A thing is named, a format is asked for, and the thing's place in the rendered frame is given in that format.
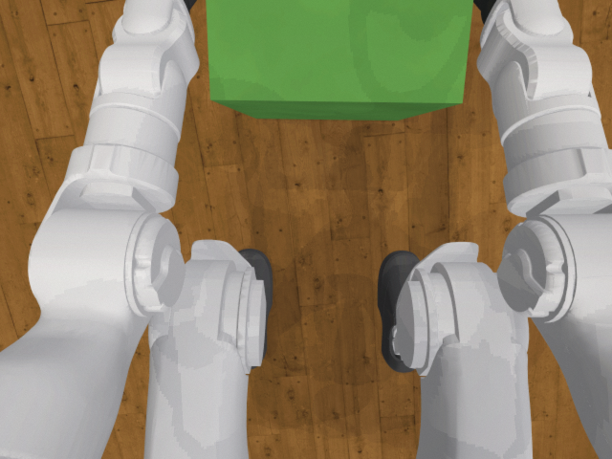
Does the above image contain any right robot hand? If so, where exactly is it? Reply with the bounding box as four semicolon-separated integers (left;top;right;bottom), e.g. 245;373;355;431
473;0;496;24

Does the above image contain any robot right forearm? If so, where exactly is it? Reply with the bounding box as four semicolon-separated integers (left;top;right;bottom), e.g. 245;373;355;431
476;0;612;219

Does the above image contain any robot right upper arm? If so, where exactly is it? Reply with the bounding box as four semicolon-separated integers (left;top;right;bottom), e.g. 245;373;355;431
496;213;612;459

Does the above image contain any robot left forearm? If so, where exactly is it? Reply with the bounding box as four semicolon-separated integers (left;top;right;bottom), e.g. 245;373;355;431
28;0;200;295

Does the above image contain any robot left upper arm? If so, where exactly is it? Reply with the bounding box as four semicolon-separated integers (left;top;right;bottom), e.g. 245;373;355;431
0;208;186;459

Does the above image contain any robot left shin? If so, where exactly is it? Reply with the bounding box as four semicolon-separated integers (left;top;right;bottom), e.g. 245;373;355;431
148;240;251;349

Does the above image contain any robot left thigh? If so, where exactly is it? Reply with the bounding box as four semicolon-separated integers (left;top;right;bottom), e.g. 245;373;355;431
143;259;266;459

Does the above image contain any carton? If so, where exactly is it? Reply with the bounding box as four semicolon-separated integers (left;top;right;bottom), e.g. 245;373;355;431
206;0;473;120

